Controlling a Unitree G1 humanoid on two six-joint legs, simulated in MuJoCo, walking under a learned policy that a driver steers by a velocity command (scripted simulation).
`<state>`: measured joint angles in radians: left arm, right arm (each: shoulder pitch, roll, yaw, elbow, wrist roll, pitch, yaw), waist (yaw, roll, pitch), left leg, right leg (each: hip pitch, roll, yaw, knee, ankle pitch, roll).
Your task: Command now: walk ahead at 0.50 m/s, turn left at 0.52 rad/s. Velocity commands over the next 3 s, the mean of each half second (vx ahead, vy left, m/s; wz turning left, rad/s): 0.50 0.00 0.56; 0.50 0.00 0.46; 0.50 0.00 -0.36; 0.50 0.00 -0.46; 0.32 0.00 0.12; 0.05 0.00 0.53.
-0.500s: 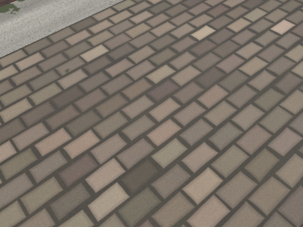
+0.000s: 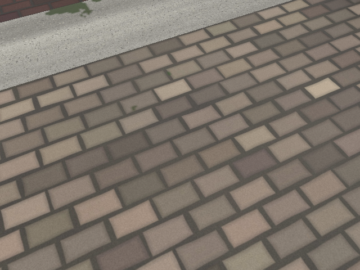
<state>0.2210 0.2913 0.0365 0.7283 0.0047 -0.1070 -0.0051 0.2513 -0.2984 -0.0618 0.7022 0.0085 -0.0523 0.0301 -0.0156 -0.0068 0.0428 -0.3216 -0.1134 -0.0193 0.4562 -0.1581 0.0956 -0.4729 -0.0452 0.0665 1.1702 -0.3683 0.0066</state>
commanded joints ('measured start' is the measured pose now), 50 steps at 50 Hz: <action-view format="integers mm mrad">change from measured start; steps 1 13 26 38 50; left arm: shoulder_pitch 25 -139 28 80 72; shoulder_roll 108 132 118 226 108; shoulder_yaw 32 47 57 86 34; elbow -74 -113 -10 70 42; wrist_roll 13 -16 2 -34 -26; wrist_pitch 0 -26 -9 39 35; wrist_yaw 8 -11 6 18 -1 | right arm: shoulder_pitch -19 73 -28 -209 -17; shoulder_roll -126 -148 -56 -70 -89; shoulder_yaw -32 -48 -19 -25 -28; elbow -79 -44 -143 -210 -79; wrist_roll -1 16 14 10 -16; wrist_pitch -13 21 37 26 -41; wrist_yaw -16 -49 -24 31 -3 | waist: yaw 37 11 44 53 35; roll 47 138 -81 -87 59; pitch -71 -74 -16 -6 -77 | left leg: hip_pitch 104 139 -422 -230 151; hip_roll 265 233 223 119 341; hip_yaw -309 -396 -78 107 -183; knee -223 -28 620 178 -271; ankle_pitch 285 41 -88 9 270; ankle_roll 220 67 -114 -9 180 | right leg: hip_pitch -129 134 380 563 -133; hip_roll -51 42 -221 -230 -122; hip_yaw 6 16 76 -229 7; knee -117 -706 -1001 -839 -33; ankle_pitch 46 329 329 911 115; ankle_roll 45 10 -198 -116 13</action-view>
